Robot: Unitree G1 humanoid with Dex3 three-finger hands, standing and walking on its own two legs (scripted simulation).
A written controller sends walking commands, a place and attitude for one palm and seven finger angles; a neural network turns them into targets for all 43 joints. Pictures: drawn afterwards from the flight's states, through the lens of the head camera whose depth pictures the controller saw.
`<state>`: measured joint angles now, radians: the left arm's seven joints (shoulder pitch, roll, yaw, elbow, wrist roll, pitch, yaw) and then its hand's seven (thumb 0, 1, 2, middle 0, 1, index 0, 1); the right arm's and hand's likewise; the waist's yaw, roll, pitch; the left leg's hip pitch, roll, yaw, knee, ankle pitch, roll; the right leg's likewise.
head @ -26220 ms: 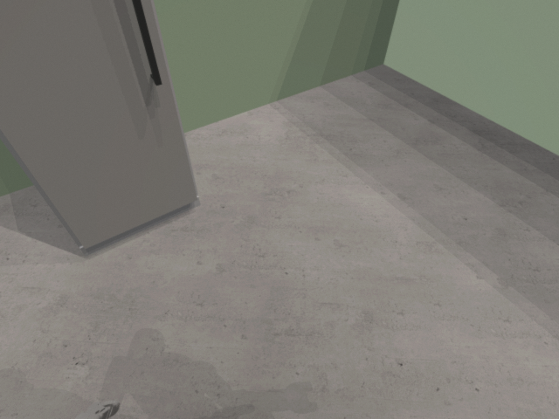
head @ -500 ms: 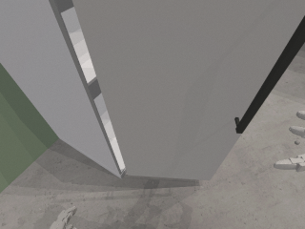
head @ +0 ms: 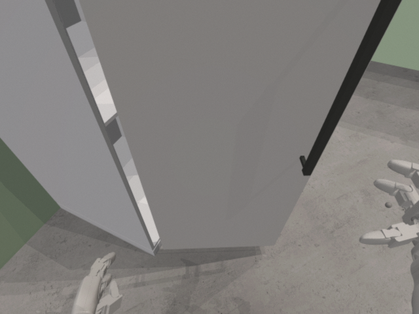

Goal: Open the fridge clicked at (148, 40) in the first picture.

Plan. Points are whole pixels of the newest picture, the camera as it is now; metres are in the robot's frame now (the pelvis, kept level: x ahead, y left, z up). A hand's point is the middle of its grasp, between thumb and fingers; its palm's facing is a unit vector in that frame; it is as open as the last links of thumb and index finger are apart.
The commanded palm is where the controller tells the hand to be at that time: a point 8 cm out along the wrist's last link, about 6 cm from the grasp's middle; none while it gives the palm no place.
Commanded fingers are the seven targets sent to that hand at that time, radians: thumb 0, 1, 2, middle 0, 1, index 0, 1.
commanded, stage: draw the hand back to the body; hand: right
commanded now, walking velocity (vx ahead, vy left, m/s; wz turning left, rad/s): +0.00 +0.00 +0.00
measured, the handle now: (339, 91) +0.48 -0.24 +0.19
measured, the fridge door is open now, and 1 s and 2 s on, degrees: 63 63 63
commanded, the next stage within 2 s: step back with the hand held close in 1.52 s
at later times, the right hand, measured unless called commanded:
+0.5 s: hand (397, 211) +0.25 -0.28 +0.13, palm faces +0.32 +0.94 -0.11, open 14.5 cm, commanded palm +0.21 -0.31 +0.15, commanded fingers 0.00 0.22 -0.36 0.24 0.96 0.24 0.96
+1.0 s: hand (405, 203) +0.25 -0.27 +0.17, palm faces +0.45 +0.81 -0.38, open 10.2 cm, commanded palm +0.19 -0.30 +0.19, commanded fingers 0.00 -0.68 -0.80 0.21 0.43 0.21 0.43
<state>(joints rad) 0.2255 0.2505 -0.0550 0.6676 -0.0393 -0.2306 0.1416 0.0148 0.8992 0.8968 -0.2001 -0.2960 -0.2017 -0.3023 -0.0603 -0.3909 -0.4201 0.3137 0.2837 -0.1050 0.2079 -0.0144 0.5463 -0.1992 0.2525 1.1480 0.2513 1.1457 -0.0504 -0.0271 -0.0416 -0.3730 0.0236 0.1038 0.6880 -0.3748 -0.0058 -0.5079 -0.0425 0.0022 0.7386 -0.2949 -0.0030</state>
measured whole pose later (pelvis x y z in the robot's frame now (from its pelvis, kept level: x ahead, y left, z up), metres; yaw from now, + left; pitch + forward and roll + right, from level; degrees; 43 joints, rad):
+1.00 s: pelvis +0.03 +0.00 +0.03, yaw +3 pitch -4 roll +0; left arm 0.19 0.22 -0.03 0.67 0.01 -0.16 0.09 0.02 0.90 0.90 -0.20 -0.30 -0.20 -0.30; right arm 0.39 -0.35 -0.34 -0.27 0.06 -0.09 -0.12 0.00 -0.33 -0.63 0.23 0.63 0.22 0.63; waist -0.07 -0.04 0.02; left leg -0.04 0.03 0.05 0.40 -0.29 -0.01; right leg -0.14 -0.03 -0.07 0.43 -0.22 0.00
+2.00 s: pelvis -0.01 -0.03 +0.02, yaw +3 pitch -1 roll +2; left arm 0.18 0.23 0.00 0.56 0.00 -0.02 0.10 0.02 0.90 0.90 -0.20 -0.30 -0.20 -0.30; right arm 0.53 -0.44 -0.40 -0.48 0.06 -0.16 -0.13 0.02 -0.89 -0.90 0.21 0.30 0.21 0.30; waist -0.01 0.00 0.04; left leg -0.21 0.04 0.03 0.46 -0.24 -0.05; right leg -0.31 -0.03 -0.08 0.52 -0.20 -0.04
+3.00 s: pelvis -0.21 -0.07 +0.00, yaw -2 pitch -3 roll +2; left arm 0.21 0.18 -0.01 0.71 0.01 -0.12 0.05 0.02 0.90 0.90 -0.20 -0.30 -0.20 -0.30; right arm 0.44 -0.41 -0.41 -0.52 0.04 -0.25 -0.13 0.01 -0.89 -0.90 0.21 0.30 0.21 0.30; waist -0.09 0.03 0.00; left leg -0.25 0.00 -0.06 0.68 -0.38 -0.03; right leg -0.60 -0.03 -0.04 1.02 -0.38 0.05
